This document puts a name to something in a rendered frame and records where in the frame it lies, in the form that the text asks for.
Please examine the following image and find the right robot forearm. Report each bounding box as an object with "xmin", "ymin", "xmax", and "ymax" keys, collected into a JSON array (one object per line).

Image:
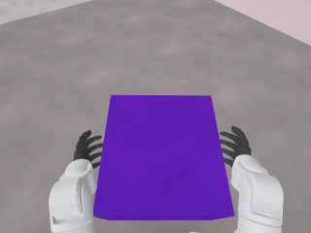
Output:
[{"xmin": 230, "ymin": 154, "xmax": 284, "ymax": 233}]

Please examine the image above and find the robot right hand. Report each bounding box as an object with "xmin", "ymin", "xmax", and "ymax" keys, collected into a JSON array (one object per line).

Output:
[{"xmin": 220, "ymin": 126, "xmax": 252, "ymax": 167}]

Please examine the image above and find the left robot forearm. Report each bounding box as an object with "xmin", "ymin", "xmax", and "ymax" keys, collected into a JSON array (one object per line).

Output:
[{"xmin": 49, "ymin": 159, "xmax": 97, "ymax": 233}]

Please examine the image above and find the carton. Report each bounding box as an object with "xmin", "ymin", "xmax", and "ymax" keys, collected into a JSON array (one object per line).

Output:
[{"xmin": 93, "ymin": 95, "xmax": 235, "ymax": 220}]

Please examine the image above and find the robot left hand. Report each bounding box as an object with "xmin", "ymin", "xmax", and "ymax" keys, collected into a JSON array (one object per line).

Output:
[{"xmin": 73, "ymin": 130, "xmax": 103, "ymax": 169}]

